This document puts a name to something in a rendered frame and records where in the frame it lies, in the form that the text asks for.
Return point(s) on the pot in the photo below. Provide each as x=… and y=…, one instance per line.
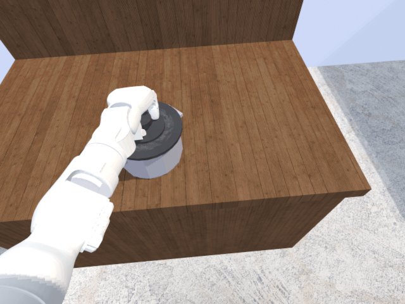
x=156, y=167

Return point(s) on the robot left forearm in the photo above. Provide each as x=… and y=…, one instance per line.
x=98, y=166

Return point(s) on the knob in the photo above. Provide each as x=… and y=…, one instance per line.
x=146, y=120

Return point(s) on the robot left upper arm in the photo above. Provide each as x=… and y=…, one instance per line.
x=39, y=269

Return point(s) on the left robot hand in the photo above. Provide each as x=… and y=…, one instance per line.
x=143, y=97

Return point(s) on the lid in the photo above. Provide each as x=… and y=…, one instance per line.
x=161, y=136

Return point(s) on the table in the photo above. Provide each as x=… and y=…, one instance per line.
x=263, y=158

